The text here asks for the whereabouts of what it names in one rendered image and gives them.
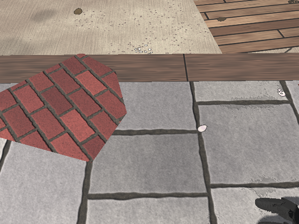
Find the right robot hand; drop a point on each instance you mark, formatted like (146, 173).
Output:
(282, 207)

